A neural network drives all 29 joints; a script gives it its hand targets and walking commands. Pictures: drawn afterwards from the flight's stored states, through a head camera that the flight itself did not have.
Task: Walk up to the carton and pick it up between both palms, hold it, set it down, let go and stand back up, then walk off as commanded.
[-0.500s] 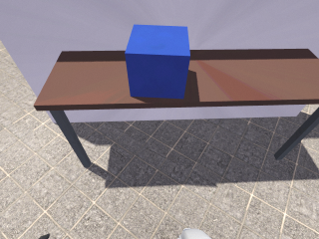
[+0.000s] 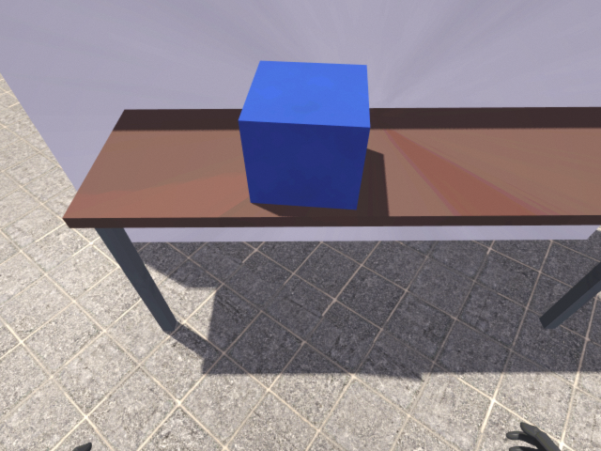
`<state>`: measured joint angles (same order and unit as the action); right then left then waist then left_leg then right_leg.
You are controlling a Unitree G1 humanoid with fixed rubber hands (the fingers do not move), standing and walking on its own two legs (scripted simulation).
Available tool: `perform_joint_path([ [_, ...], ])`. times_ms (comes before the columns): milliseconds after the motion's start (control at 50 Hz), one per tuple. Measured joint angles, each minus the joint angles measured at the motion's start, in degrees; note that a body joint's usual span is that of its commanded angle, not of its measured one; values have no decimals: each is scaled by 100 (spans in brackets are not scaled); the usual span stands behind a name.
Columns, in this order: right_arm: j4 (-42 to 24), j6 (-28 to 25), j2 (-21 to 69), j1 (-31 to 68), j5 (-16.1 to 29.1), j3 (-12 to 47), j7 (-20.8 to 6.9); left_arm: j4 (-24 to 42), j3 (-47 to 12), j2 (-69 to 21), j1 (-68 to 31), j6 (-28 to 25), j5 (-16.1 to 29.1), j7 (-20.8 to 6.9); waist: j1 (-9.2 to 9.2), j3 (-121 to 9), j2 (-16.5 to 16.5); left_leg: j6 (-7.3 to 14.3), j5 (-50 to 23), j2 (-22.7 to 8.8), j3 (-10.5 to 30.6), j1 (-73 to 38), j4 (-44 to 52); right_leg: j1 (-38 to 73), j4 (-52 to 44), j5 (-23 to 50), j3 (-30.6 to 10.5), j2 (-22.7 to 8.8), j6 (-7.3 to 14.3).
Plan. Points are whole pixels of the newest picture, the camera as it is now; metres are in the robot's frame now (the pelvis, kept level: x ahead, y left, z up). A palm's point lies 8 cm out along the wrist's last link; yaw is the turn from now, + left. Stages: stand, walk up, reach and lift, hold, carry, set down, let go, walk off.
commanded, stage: walk off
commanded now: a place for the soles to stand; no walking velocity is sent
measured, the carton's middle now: (307, 134) +0.74 +0.03 -0.01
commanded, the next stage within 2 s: stand in 0.14 s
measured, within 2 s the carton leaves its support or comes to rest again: neither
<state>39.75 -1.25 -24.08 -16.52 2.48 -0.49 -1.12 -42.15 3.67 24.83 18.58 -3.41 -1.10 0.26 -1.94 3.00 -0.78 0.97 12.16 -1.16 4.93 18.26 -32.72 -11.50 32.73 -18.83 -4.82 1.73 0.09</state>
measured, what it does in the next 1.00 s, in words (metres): stands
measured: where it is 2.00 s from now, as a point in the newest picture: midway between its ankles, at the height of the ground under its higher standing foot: outside the picture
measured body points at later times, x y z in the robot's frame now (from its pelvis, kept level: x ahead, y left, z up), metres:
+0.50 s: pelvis -0.01 +0.01 +0.00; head -0.01 +0.01 +0.45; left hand +0.06 +0.34 -0.10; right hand +0.13 -0.31 -0.08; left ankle +0.06 +0.14 -0.73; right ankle -0.01 -0.14 -0.73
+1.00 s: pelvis +0.00 +0.00 +0.00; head +0.01 +0.01 +0.45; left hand +0.08 +0.33 -0.10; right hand +0.14 -0.31 -0.08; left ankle +0.06 +0.14 -0.73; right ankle -0.01 -0.14 -0.73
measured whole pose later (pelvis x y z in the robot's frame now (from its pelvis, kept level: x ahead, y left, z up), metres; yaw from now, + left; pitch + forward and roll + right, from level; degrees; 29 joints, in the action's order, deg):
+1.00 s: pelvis +0.00 +0.00 +0.00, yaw -1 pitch -2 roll +0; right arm 41.7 -1.1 -24.1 -10.9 2.5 -0.5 -1.1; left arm -46.5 3.7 24.9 17.7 -2.3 -1.1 -0.6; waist -0.3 3.5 0.6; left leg -1.5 12.7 -0.8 3.7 18.0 -33.0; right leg -11.7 33.8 -19.8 -6.0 1.0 -1.0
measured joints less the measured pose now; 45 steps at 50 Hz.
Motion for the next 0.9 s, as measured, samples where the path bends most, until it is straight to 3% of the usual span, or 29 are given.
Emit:
perform_joint_path([
  [80,1,-3,1,63,0,-1,1,-55,0,-3,-1,52,0,16,34,2,68,-205,54,16,-17,-8,-44,-55,167,-456,-1,-26,-1],
  [140,-1,22,1,248,0,-1,1,-115,-1,10,0,53,0,16,38,42,158,-221,104,47,-74,-7,-79,-49,132,266,-73,-60,0],
  [160,-1,25,1,325,0,-1,1,-139,-1,11,0,53,0,15,38,50,176,-227,109,48,-97,-7,-97,-35,130,211,-95,-68,-1],
  [240,2,67,1,535,0,0,1,-210,0,11,0,53,0,13,71,51,176,-228,104,43,-119,-9,-116,-5,131,-137,-112,-74,-48],
  [900,195,20,1,567,-1,0,1,-431,0,11,-18,109,0,-82,166,51,136,-237,42,40,-120,-26,-27,-21,105,-82,-115,-77,-108],
])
